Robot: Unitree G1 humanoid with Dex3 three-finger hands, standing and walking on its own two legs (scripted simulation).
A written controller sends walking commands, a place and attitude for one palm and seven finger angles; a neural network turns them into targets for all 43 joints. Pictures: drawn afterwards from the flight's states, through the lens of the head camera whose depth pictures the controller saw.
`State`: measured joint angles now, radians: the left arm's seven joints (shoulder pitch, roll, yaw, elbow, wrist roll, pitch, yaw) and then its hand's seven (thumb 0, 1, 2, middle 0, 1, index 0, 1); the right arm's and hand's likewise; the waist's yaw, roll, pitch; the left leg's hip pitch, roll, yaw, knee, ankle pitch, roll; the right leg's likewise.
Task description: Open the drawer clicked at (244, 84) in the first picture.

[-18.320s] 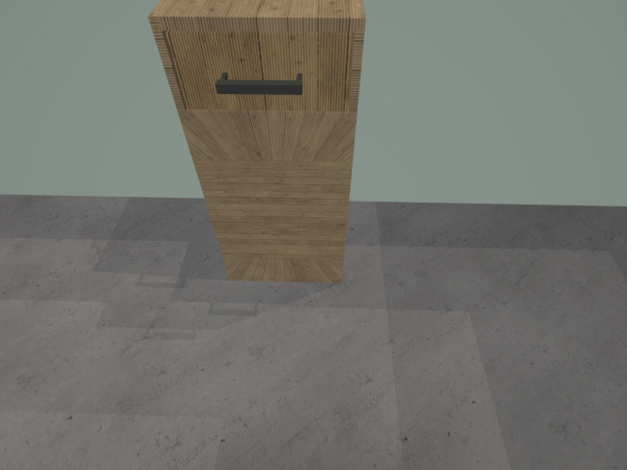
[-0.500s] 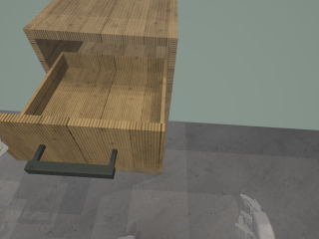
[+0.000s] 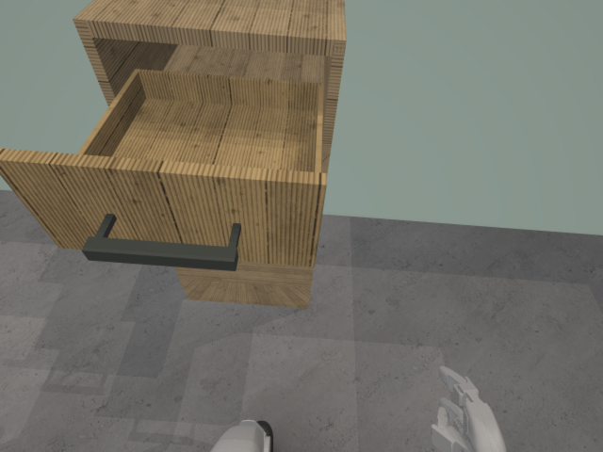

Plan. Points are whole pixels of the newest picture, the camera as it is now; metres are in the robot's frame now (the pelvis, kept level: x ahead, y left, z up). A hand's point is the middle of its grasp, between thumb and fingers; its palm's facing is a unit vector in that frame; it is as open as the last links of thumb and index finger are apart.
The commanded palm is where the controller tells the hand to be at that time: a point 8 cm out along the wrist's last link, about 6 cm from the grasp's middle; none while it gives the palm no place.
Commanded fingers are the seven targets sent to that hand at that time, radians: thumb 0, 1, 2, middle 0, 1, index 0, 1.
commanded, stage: step back with the hand held close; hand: left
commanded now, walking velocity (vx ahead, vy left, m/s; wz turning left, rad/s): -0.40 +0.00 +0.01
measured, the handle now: (167, 240) +0.35 +0.20 +0.09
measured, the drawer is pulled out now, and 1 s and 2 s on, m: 0.30 0.30 0.30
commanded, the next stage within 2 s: stop stepping back and stand still in 0.18 s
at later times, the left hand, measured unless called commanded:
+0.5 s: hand out of the picture +0.07 +0.22 +0.27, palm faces +0.45 -0.74 -0.51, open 7.4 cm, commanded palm +0.01 +0.28 +0.28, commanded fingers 0.00 0.90 0.90 -0.20 -0.30 -0.20 -0.30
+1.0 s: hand out of the picture +0.03 +0.23 +0.27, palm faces +0.50 -0.75 -0.44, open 7.4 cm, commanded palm -0.03 +0.27 +0.28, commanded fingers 0.00 0.90 0.90 -0.20 -0.30 -0.20 -0.30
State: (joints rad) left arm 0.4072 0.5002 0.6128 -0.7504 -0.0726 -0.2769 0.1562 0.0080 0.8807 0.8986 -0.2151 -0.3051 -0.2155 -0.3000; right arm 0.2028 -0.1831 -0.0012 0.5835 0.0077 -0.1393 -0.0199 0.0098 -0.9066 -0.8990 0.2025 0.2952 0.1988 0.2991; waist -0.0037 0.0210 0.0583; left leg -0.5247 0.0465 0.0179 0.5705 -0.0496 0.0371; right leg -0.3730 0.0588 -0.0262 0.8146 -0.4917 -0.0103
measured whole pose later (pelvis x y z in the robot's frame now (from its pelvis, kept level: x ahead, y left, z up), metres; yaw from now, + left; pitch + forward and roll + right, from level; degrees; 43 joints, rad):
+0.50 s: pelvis -0.12 +0.00 +0.01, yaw -1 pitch +0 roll -1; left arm 0.50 0.52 0.61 -0.83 -0.06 -0.26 0.13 0.01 0.88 0.90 -0.22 -0.31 -0.22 -0.30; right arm 0.19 -0.18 0.01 0.56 0.02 -0.13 0.00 0.01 -0.91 -0.90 0.20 0.30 0.20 0.30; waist -0.01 -0.04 0.05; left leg -0.43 0.06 0.03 0.60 -0.19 -0.01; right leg -0.30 0.04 -0.06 0.59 -0.33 -0.01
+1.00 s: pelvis -0.16 -0.01 +0.01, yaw +0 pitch -1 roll -1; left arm 0.45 0.45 0.51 -0.69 -0.04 -0.24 0.15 0.01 0.88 0.90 -0.21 -0.31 -0.22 -0.30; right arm 0.25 -0.19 0.01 0.66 0.01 -0.07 -0.02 0.01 -0.91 -0.90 0.20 0.30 0.20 0.30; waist -0.01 0.02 -0.01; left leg -0.37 0.03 0.00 0.77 -0.38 0.01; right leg -0.26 0.05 -0.10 0.54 -0.26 -0.07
